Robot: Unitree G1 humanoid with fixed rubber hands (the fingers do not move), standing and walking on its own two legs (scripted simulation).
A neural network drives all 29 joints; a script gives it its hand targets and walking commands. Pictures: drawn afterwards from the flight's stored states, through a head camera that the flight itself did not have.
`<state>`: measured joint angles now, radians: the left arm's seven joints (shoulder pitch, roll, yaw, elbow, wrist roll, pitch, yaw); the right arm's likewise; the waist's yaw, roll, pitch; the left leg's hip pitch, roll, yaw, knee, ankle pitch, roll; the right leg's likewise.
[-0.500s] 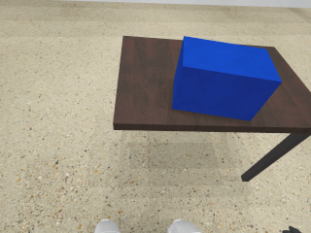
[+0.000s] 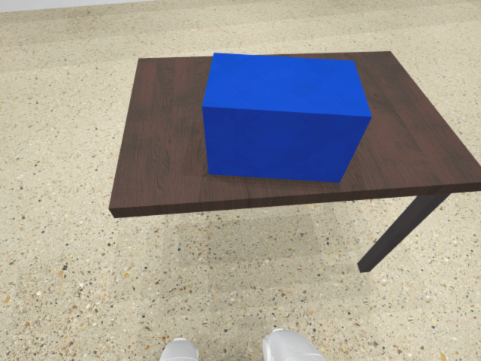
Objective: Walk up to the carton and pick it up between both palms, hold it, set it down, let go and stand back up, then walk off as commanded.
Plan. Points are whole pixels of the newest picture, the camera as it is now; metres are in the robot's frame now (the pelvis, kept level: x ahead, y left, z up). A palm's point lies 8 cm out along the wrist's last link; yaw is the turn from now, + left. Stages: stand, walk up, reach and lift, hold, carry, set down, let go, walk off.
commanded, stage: walk up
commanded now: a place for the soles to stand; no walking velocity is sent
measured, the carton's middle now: (278, 119) +0.59 -0.05 +0.04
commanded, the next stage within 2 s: none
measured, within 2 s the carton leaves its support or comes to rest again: neither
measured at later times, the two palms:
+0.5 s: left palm out of the picture +0.10 +0.28 -0.05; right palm out of the picture +0.10 -0.35 -0.13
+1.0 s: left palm out of the picture +0.09 +0.32 -0.10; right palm out of the picture +0.10 -0.31 -0.07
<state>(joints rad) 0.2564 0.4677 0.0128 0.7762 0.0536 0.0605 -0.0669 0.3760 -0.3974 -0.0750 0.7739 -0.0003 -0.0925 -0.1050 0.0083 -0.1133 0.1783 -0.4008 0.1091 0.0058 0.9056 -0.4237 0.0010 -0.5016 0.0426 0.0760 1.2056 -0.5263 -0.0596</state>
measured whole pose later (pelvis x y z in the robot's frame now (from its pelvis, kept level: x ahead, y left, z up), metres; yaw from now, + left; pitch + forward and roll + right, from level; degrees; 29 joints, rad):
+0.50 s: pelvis +0.02 -0.05 +0.00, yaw -1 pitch -3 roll +1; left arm 0.26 0.43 0.01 0.78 0.02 -0.06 0.04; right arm 0.25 -0.40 -0.05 0.77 0.00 -0.01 -0.06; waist 0.01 0.10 0.18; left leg -0.53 0.00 -0.08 1.07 -0.47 0.04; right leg -0.43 0.07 0.03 0.98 -0.50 -0.06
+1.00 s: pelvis +0.00 +0.01 +0.00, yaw +1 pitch -5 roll -1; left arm 0.23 0.43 0.01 0.78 0.02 -0.04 0.04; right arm 0.24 -0.40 -0.03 0.77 0.00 -0.04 -0.01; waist 0.01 -0.04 0.15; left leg -0.50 -0.06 -0.07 0.96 -0.37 0.02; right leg -0.41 0.01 0.03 0.97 -0.50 -0.03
